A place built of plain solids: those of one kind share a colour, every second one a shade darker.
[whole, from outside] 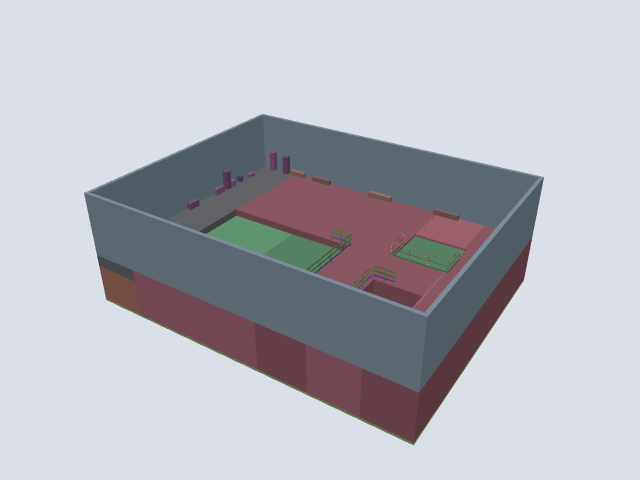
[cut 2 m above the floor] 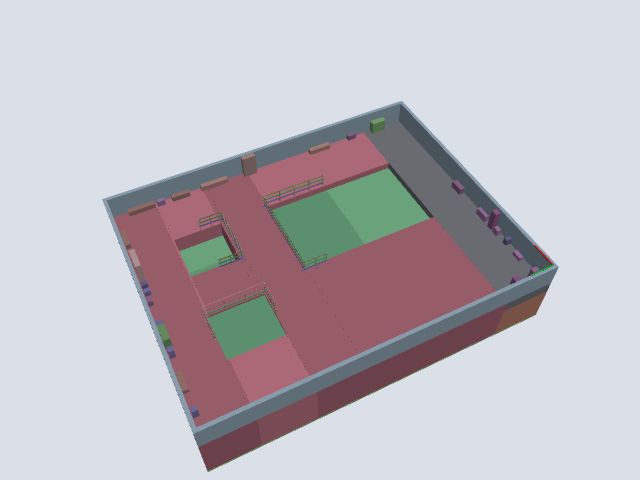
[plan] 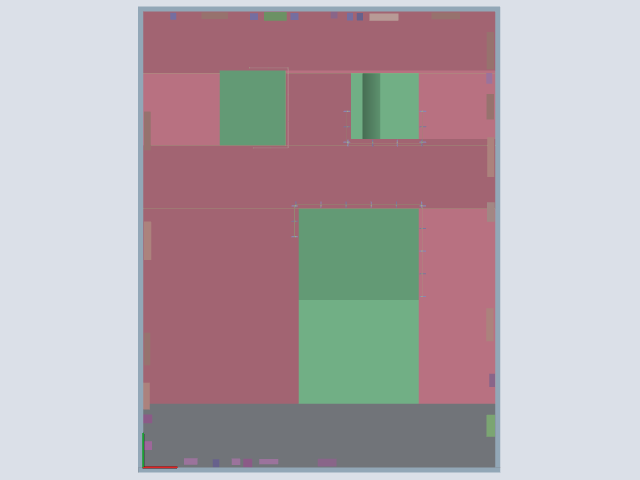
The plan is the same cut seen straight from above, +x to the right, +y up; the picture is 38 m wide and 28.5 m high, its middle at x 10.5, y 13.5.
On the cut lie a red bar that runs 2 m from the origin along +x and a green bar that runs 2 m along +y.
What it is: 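A town's swimming bath, shut for a repair, its basins drained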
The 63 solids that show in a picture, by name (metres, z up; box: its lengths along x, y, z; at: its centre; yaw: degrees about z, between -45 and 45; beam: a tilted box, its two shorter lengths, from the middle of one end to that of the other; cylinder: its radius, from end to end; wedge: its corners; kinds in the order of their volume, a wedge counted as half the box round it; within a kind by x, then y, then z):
{
 "surround_1": {"box": [4.85, 0.38, 4.1], "at": [2.13, 19.31, -2.05]},
 "surround_2": {"box": [4.85, 3.91, 4.1], "at": [2.13, 21.45, -2.05]},
 "surround_3": {"box": [4.85, 0.16, 4.1], "at": [2.13, 23.49, -2.05]},
 "surround_4": {"box": [9.53, 11.59, 4.1], "at": [4.47, 9.57, -2.05]},
 "surround_5": {"box": [3.89, 3.91, 4.1], "at": [10.4, 21.45, -2.05]},
 "surround_6": {"box": [21.5, 3.76, 4.1], "at": [10.45, 17.24, -2.05]},
 "surround_7": {"box": [21.5, 3.8, 4.1], "at": [10.45, 25.47, -2.05]},
 "surround_8": {"box": [12.74, 0.38, 4.1], "at": [14.83, 19.31, -2.05]},
 "surround_9": {"box": [12.74, 0.16, 4.1], "at": [14.83, 23.49, -2.05]},
 "surround_10": {"box": [4.84, 11.59, 4.1], "at": [18.78, 9.57, -2.05]},
 "surround_11": {"box": [4.84, 3.91, 4.1], "at": [18.78, 21.45, -2.05]},
 "floor_1": {"box": [3.91, 4.45, 3.94], "at": [6.5, 21.34, -2.13]},
 "floor_2": {"box": [0.68, 3.91, 1.74], "at": [12.69, 21.45, -3.23]},
 "floor_3": {"box": [7.13, 6.17, 3.49], "at": [12.8, 6.86, -2.35]},
 "floor_4": {"box": [7.13, 5.42, 3.49], "at": [12.8, 12.65, -2.36]},
 "floor_5": {"wedge": [[13.03, 19.5, -4.1], [13.03, 19.5, -2.36], [13.03, 23.41, -4.1], [13.03, 23.41, -2.36], [14.07, 19.5, -4.1], [14.07, 19.5, -1.68], [14.07, 23.41, -4.1], [14.07, 23.41, -1.68]]},
 "floor_6": {"wedge": [[14.07, 19.5, -4.1], [14.07, 19.5, -1.68], [14.07, 23.41, -4.1], [14.07, 23.41, -1.68], [16.36, 19.5, -4.1], [16.36, 19.5, -1.47], [16.36, 23.41, -4.1], [16.36, 23.41, -1.47]]},
 "surround_under_1": {"box": [21.5, 4.08, 3.1], "at": [10.45, 1.74, -2.55]},
 "wall_1": {"box": [0.3, 27.07, 5.39], "at": [-0.15, 13.53, 2.69]},
 "wall_2": {"box": [21.5, 0.3, 5.39], "at": [10.45, -0.15, 2.69]},
 "wall_3": {"box": [21.5, 0.3, 5.39], "at": [10.45, 27.21, 2.69]},
 "wall_4": {"box": [0.3, 27.07, 5.39], "at": [21.05, 13.53, 2.69]},
 "footing_1": {"box": [21.5, 27.66, 0.2], "at": [10.45, 13.53, -4.2]},
 "bench_1": {"box": [0.39, 1.58, 0.44], "at": [0.2, 4.23, 0.22]},
 "bench_2": {"box": [0.36, 1.93, 0.44], "at": [0.25, 7.03, 0.22]},
 "bench_3": {"box": [0.4, 2.3, 0.46], "at": [0.25, 19.97, 0.23]},
 "bench_4": {"box": [0.44, 2.3, 0.44], "at": [0.27, 13.45, 0.22]},
 "bench_5": {"box": [1.58, 0.41, 0.42], "at": [4.26, 26.82, 0.21]},
 "bench_6": {"box": [1.7, 0.4, 0.45], "at": [17.96, 26.81, 0.23]},
 "bench_7": {"box": [0.43, 1.96, 0.43], "at": [20.59, 8.47, 0.21]},
 "bench_8": {"box": [0.44, 1.52, 0.43], "at": [20.61, 21.41, 0.21]},
 "bench_9": {"box": [0.44, 2.21, 0.43], "at": [20.62, 24.74, 0.21]},
 "bench_10": {"box": [0.41, 2.36, 0.45], "at": [20.64, 18.42, 0.23]},
 "cupboard_1": {"box": [1.73, 0.43, 1.96], "at": [14.3, 26.73, 0.98]},
 "cupboard_2": {"box": [0.46, 1.16, 1.99], "at": [20.64, 15.16, 1.0]},
 "reel_1": {"box": [1.35, 0.53, 1.15], "at": [7.86, 26.78, 0.57]},
 "reel_2": {"box": [0.52, 1.31, 1.12], "at": [20.64, 2.48, 0.56]},
 "chair_1": {"box": [0.51, 0.52, 1.89], "at": [0.27, 1.29, 0.95]},
 "chair_2": {"box": [0.54, 0.52, 1.79], "at": [0.27, 2.88, 0.89]},
 "chair_3": {"box": [0.53, 0.51, 1.8], "at": [6.21, 0.27, 0.9]},
 "crates_1": {"box": [0.8, 0.39, 0.33], "at": [2.83, 0.34, 0.17]},
 "crates_2": {"box": [0.51, 0.38, 0.57], "at": [5.51, 0.34, 0.29]},
 "crates_3": {"box": [1.13, 0.31, 0.6], "at": [7.45, 0.34, 0.3]},
 "crates_4": {"box": [1.12, 0.47, 0.58], "at": [10.92, 0.28, 0.29]},
 "crates_5": {"box": [0.4, 0.42, 0.47], "at": [11.34, 26.85, 0.24]},
 "crates_6": {"box": [0.35, 0.63, 0.52], "at": [20.55, 23.09, 0.26]},
 "crates_7": {"box": [0.34, 0.78, 0.49], "at": [20.72, 5.17, 0.24]},
 "drum_1": {"box": [0.36, 0.42, 0.85], "at": [1.78, 26.79, 0.42]},
 "drum_2": {"box": [0.39, 0.48, 0.58], "at": [4.33, 0.24, 0.29]},
 "drum_3": {"box": [0.47, 0.4, 0.87], "at": [6.58, 26.76, 0.43]},
 "drum_4": {"box": [0.49, 0.42, 0.78], "at": [8.98, 26.77, 0.39]},
 "drum_5": {"box": [0.37, 0.45, 0.49], "at": [12.28, 26.76, 0.25]},
 "drum_6": {"box": [0.37, 0.45, 0.63], "at": [12.87, 26.75, 0.31]},
 "guard_plank_top_1": {"box": [7.54, 0.025, 0.14], "at": [12.8, 15.59, 1.06]},
 "guard_plank_top_2": {"box": [4.46, 0.025, 0.14], "at": [14.35, 19.25, 1.01]},
 "guard_plank_top_3": {"box": [0.025, 5.45, 0.14], "at": [16.59, 12.84, 1.06]},
 "guard_plank_low_1": {"box": [7.54, 0.025, 0.14], "at": [12.8, 15.59, 0.22]},
 "guard_plank_low_2": {"box": [0.025, 5.45, 0.14], "at": [16.59, 12.84, 0.22]},
 "guard_plank_mid_1": {"box": [7.54, 0.025, 0.14], "at": [12.8, 15.59, 0.64]},
 "guard_plank_mid_2": {"box": [0.025, 5.45, 0.14], "at": [16.59, 12.84, 0.64]},
 "guard_toe_1": {"box": [0.03, 4.79, 0.15], "at": [8.61, 21.34, 0.07]},
 "guard_rail_mid_1": {"box": [0.048, 4.79, 0.048], "at": [8.61, 21.34, 0.57]},
 "guard_rail_top_1": {"box": [0.048, 4.79, 0.048], "at": [8.61, 21.34, 1.12]}
}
